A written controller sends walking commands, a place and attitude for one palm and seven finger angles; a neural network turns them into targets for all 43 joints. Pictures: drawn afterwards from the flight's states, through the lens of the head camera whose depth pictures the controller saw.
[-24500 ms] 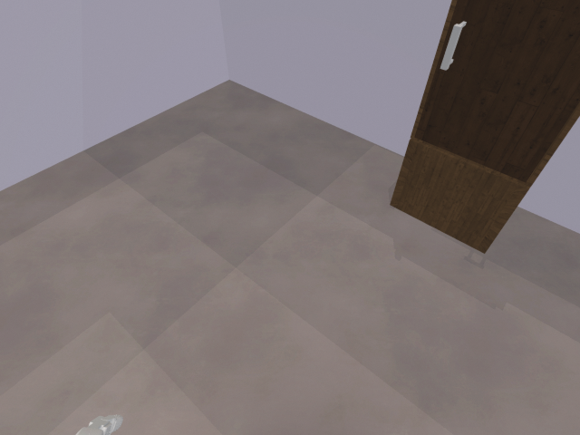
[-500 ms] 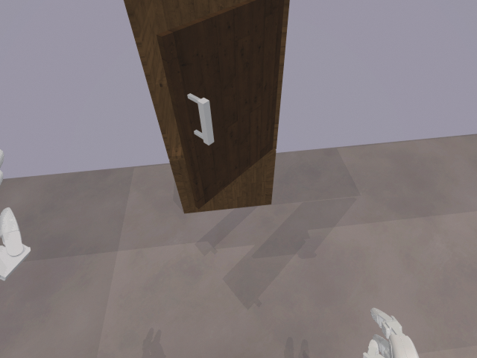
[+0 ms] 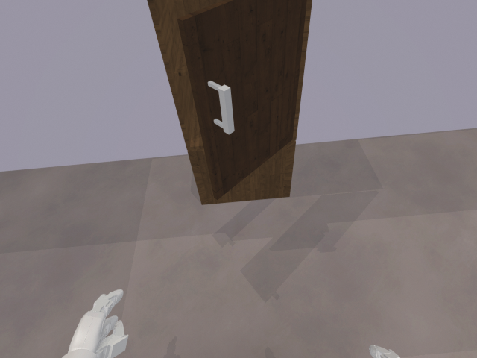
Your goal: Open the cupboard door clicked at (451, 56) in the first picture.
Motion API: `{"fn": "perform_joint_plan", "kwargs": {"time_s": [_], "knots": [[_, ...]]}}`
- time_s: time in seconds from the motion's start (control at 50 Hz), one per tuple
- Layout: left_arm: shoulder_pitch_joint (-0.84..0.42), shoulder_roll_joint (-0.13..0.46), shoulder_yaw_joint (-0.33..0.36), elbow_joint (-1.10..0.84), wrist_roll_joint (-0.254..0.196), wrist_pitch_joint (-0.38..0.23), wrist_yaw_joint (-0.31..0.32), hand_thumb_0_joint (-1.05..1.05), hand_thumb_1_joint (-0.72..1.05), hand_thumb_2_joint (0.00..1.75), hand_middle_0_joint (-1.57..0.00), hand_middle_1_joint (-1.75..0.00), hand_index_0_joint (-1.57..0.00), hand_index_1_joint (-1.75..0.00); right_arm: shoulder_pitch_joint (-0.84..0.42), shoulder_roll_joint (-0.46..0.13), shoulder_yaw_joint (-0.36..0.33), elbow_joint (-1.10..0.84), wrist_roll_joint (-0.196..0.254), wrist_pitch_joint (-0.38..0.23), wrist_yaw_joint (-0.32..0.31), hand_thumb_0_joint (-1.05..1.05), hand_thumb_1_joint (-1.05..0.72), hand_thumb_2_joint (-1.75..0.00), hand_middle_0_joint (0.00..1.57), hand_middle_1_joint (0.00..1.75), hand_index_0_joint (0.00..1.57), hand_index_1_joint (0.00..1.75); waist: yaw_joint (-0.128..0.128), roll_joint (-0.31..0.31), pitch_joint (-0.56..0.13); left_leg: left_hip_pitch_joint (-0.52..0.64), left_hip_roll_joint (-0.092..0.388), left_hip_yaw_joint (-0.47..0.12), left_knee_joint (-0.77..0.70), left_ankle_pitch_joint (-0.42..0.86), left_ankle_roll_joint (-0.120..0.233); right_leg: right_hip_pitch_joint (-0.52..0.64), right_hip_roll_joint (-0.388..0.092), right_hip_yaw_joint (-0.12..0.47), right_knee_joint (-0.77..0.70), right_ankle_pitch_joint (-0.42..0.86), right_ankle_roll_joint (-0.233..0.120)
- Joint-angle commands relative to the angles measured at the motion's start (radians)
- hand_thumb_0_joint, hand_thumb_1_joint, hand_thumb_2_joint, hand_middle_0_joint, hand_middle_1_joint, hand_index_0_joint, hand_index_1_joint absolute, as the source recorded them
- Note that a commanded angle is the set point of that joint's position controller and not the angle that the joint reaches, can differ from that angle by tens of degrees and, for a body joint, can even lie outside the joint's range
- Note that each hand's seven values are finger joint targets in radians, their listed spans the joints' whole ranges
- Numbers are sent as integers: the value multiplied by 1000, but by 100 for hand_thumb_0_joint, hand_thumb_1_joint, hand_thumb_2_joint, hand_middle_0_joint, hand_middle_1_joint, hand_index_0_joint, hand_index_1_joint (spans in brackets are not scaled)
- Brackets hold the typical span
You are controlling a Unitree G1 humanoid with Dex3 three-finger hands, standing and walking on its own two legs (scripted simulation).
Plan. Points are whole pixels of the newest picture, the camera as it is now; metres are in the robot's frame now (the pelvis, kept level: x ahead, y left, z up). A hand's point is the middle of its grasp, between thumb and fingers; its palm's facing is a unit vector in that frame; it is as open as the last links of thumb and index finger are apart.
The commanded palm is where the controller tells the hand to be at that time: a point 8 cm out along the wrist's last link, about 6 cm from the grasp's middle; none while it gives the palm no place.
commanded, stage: let the arm hang, fingers relaxed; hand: left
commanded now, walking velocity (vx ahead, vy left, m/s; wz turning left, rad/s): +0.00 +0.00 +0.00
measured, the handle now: (221, 107) +0.68 +0.07 +0.05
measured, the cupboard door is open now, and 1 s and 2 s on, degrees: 41 41 41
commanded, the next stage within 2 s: look to check the result in 0.90 s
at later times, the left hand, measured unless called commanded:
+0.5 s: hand out of the picture -0.04 +0.26 -0.15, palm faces -0.02 -0.96 -0.28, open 7.3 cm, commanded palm none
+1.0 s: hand out of the picture +0.00 +0.22 -0.15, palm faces -0.04 -0.98 -0.22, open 7.4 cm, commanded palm none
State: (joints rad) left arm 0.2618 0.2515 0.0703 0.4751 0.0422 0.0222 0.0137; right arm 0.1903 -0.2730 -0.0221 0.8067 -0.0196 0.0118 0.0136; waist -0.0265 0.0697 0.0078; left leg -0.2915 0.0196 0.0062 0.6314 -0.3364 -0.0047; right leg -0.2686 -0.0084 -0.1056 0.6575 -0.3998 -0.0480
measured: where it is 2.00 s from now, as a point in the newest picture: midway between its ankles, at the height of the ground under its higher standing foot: outside the picture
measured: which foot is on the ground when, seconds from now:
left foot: down 0.00-1.00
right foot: down 0.00-1.00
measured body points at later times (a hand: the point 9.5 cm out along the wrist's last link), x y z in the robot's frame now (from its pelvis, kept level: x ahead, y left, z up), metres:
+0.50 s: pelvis -0.03 +0.05 +0.02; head -0.02 +0.04 +0.47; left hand -0.03 +0.31 -0.12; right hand -0.02 -0.18 -0.14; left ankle -0.01 +0.13 -0.72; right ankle -0.03 -0.08 -0.72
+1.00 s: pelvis -0.03 +0.03 +0.02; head -0.02 +0.03 +0.47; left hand +0.00 +0.27 -0.13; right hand -0.03 -0.20 -0.14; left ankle -0.01 +0.13 -0.72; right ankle -0.03 -0.08 -0.72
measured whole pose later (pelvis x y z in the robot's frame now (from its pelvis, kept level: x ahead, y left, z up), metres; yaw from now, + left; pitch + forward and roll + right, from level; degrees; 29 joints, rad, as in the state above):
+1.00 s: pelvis -0.03 +0.03 +0.02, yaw -2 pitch -2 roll +0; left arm 0.21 0.18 0.00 1.15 0.01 -0.01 0.02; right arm 0.24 -0.20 0.00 1.15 -0.01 -0.01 -0.02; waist -0.01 0.01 0.05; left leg -0.16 -0.01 0.06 0.36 -0.18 0.03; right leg -0.15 -0.03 -0.06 0.39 -0.21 0.00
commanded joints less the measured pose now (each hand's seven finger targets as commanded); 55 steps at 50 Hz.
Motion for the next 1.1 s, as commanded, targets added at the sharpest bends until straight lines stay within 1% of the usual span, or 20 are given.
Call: {"fn": "perform_joint_plan", "kwargs": {"time_s": [0.0, 0.02, 0.04, 0.06, 0.08, 0.12, 0.16, 0.18, 0.22, 0.26, 0.28, 0.36, 0.48, 0.64, 0.76, 0.78, 0.82, 1.0, 1.06, 1.08], "knots": [[41, 172, 18, 84, -10, -38, 14, 0, 90, 90, -20, -30, -20, -30, 17, -124, -30, -59, -15, -25, -21, 0, -90, -90, 20, 30, 20, 30, 35, -200, -124, 99, 62, -37, -91, 526, 41, 172, -147, 161, -104, 829, 24], [23, 162, 7, 136, -16, -33, 15, 0, 90, 90, -20, -30, -20, -30, 24, -109, -23, -26, -12, -23, -22, 0, -90, -90, 20, 30, 20, 30, 26, -48, -130, 153, 76, -41, -96, 622, 38, 146, -137, 144, -103, 718, 19], [8, 141, -7, 187, -24, -30, 17, 0, 90, 90, -20, -30, -20, -30, 29, -89, -11, 2, -8, -19, -25, 0, -90, -90, 20, 30, 20, 30, 20, 76, -129, 171, 89, -55, -123, 662, 42, 140, -115, 131, -119, 579, 21], [2, 118, -18, 234, -31, -26, 17, 0, 90, 90, -20, -30, -20, -30, 26, -70, 1, 24, -6, -15, -29, 0, -90, -90, 20, 30, 20, 30, 22, 130, -109, 145, 100, -69, -159, 630, 47, 150, -93, 122, -148, 456, 26], [7, 113, -24, 276, -30, -24, 16, 0, 90, 90, -20, -30, -20, -30, 13, -70, 6, 39, -3, -13, -32, 0, -90, -90, 20, 30, 20, 30, 31, 123, -94, 130, 104, -77, -175, 567, 48, 158, -84, 122, -184, 380, 29], [22, 84, -24, 360, -30, -23, 13, 0, 90, 90, -20, -30, -20, -30, 19, -49, 8, 74, -3, -12, -38, 0, -90, -90, 20, 30, 20, 30, 31, 114, -78, 94, 94, -79, -209, 401, 41, 183, -89, 126, -242, 321, 20], [18, 78, -28, 418, -32, -20, 9, 0, 90, 90, -20, -30, -20, -30, 25, -44, 8, 102, -4, -8, -39, 0, -90, -90, 20, 30, 20, 30, 30, 141, -38, 60, 86, -82, -253, 247, 36, 176, -91, 129, -283, 249, 11], [9, 84, -29, 439, -30, -21, 7, 0, 90, 90, -20, -30, -20, -30, 30, -52, 7, 115, -1, -8, -39, 0, -90, -90, 20, 30, 20, 30, 30, 97, -25, 58, 90, -90, -263, 226, 37, 175, -90, 124, -296, 240, 10], [3, 79, -36, 487, -31, -21, 3, 0, 90, 90, -20, -30, -20, -30, 43, -56, 5, 143, -1, -8, -40, 0, -90, -90, 20, 30, 20, 30, 25, 58, 0, 53, 92, -98, -297, 152, 37, 153, -90, 125, -317, 196, 10], [-1, 82, -39, 526, -32, -23, 2, 0, 90, 90, -20, -30, -20, -30, 54, -67, 3, 169, 0, -11, -40, 0, -90, -90, 20, 30, 20, 30, 24, 28, 23, 48, 95, -106, -322, 127, 40, 144, -91, 123, -327, 190, 10], [2, 85, -38, 540, -31, -25, 2, 0, 90, 90, -20, -30, -20, -30, 63, -68, 0, 177, 2, -12, -40, 0, -90, -90, 20, 30, 20, 30, 26, -13, 28, 50, 97, -109, -331, 120, 42, 142, -91, 117, -332, 181, 10], [7, 79, -46, 593, -30, -26, 4, 0, 90, 90, -20, -30, -20, -30, 80, -72, -1, 220, 1, -15, -40, 0, -90, -90, 20, 30, 20, 30, 22, -74, 55, 56, 100, -118, -365, 69, 45, 113, -95, 117, -333, 163, 15], [27, 75, -47, 629, -27, -26, 9, 0, 90, 90, -20, -30, -20, -30, 92, -63, -4, 260, 2, -16, -38, 0, -90, -90, 20, 30, 20, 30, 27, -88, 77, 43, 101, -125, -404, -17, 48, 86, -91, 121, -324, 127, 22], [28, 71, -46, 645, -26, -30, 12, 0, 90, 90, -20, -30, -20, -30, 91, -45, -3, 289, 1, -21, -38, 0, -90, -90, 20, 30, 20, 30, 25, -56, 81, 50, 91, -107, -403, 20, 45, 74, -99, 133, -322, 149, 23], [22, 69, -43, 650, -30, -39, 14, 0, 90, 90, -20, -30, -20, -30, 94, -34, 0, 299, 2, -29, -40, 0, -90, -90, 20, 30, 20, 30, 24, -51, 33, 98, 85, -80, -364, 159, 43, 94, -108, 138, -323, 207, 19], [20, 79, -40, 646, -29, -41, 14, 0, 90, 90, -20, -30, -20, -30, 96, -41, -1, 299, 6, -30, -40, 0, -90, -90, 20, 30, 20, 30, 26, -67, 31, 101, 84, -78, -353, 181, 44, 100, -107, 138, -328, 213, 18], [12, 73, -43, 650, -30, -41, 15, 0, 90, 90, -20, -30, -20, -30, 91, -35, 1, 304, 3, -31, -41, 0, -90, -90, 20, 30, 20, 30, 23, -51, 43, 106, 84, -72, -349, 211, 42, 95, -114, 138, -331, 230, 17], [-9, 85, -38, 646, -33, -48, 16, 0, 90, 90, -20, -30, -20, -30, 80, -48, -1, 310, 3, -30, -42, 0, -90, -90, 20, 30, 20, 30, 19, -67, 36, 124, 85, -68, -338, 242, 36, 110, -114, 146, -351, 252, 11], [-14, 87, -39, 646, -33, -50, 15, 0, 90, 90, -20, -30, -20, -30, 69, -54, -3, 309, 2, -29, -42, 0, -90, -90, 20, 30, 20, 30, 18, -55, 40, 132, 87, -62, -338, 239, 34, 105, -116, 149, -361, 252, 10], [-16, 96, -35, 641, -32, -51, 15, 0, 90, 90, -20, -30, -20, -30, 65, -57, -4, 307, 5, -28, -41, 0, -90, -90, 20, 30, 20, 30, 21, -74, 47, 128, 86, -63, -336, 235, 35, 104, -114, 144, -365, 248, 9]]}}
